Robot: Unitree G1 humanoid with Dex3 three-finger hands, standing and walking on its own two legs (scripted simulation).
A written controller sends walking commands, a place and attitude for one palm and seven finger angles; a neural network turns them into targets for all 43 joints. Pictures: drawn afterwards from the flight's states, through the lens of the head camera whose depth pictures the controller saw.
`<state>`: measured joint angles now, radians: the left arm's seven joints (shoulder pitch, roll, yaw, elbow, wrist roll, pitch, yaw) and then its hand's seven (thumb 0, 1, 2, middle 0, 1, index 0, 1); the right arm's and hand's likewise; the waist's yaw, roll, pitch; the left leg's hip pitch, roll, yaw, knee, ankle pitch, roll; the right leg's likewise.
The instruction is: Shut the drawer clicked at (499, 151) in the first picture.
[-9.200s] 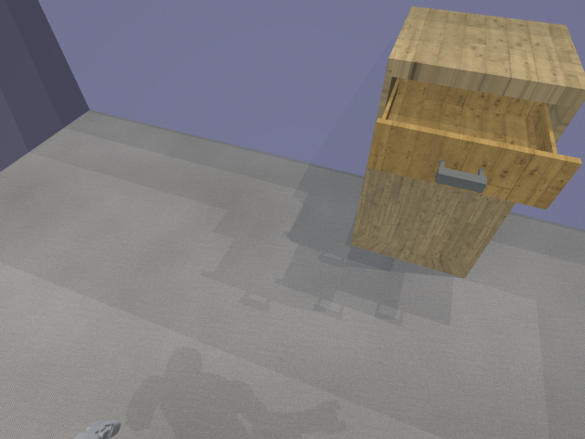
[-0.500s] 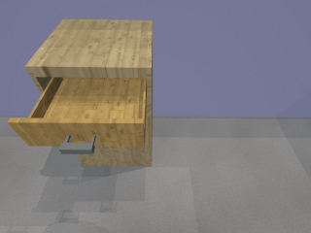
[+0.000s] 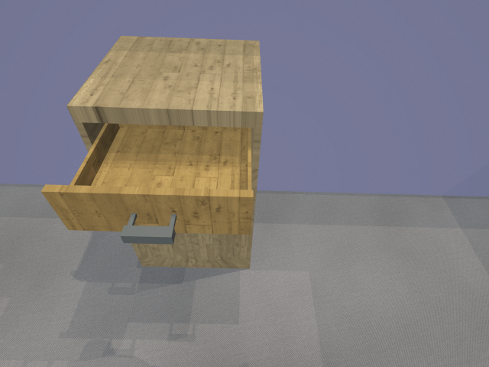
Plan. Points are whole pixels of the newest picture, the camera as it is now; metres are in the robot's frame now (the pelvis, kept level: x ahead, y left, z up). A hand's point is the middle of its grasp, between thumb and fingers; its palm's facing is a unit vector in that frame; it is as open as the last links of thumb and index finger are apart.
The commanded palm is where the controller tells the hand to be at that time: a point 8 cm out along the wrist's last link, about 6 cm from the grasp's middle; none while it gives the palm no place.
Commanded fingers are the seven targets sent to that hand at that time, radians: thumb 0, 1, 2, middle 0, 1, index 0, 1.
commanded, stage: look again from close up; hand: left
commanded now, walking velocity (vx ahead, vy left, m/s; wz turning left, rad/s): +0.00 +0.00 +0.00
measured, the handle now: (151, 226) +0.40 +0.23 -0.06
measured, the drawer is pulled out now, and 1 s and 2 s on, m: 0.23 0.23 0.23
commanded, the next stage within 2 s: shuffle to correct the standing spot in 0.04 s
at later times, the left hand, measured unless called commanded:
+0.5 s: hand out of the picture -0.06 +0.18 -0.17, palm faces +0.03 -0.98 -0.17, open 7.3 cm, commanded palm none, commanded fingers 0.00 0.90 0.90 -0.20 -0.30 -0.20 -0.30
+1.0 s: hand out of the picture +0.08 +0.20 -0.16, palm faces +0.02 -0.97 -0.24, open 7.3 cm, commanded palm none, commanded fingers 0.00 0.90 0.90 -0.20 -0.30 -0.20 -0.30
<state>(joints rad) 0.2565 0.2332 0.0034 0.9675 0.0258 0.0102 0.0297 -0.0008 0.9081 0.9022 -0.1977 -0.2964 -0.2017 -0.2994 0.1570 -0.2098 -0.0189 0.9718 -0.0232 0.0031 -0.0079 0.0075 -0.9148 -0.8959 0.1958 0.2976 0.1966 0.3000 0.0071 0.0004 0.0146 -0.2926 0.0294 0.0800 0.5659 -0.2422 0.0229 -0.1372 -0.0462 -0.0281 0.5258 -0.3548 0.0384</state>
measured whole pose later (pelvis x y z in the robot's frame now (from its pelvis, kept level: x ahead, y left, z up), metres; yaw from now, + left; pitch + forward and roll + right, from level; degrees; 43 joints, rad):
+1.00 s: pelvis +0.03 +0.01 +0.00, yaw -1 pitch -2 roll +1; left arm 0.22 0.16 0.03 0.99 0.03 0.01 0.05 0.01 0.93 0.90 -0.20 -0.30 -0.20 -0.30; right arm 0.19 -0.19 -0.06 1.03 -0.01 0.05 -0.02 0.02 -0.93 -0.90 0.20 0.30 0.20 0.30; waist 0.01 -0.01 0.09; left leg -0.33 0.01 0.07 0.76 -0.43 -0.03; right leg -0.22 -0.07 -0.11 0.53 -0.28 -0.01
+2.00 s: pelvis -0.01 +0.06 +0.00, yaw +0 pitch -2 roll -2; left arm 0.37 0.13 -0.01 1.07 0.02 -0.01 0.05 0.00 0.91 0.90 -0.20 -0.30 -0.20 -0.30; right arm 0.35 -0.12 0.00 1.06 -0.02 0.01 0.00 0.01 -0.91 -0.90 0.20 0.30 0.20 0.30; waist -0.03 0.01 0.01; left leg -0.34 -0.01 0.06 0.56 -0.20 0.06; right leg -0.20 -0.01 -0.08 0.54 -0.31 0.00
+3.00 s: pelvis +0.03 +0.04 +0.00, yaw +0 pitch -2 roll +0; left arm 0.40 0.08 -0.02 1.08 0.01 -0.03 0.05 0.00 0.91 0.90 -0.20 -0.30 -0.20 -0.30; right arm 0.28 -0.13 0.01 1.13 0.00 0.01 -0.03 0.03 -0.94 -0.90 0.20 0.30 0.20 0.30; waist 0.01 -0.04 0.03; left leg -0.24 0.00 0.05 0.51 -0.24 0.03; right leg -0.09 0.00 -0.08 0.47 -0.35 -0.02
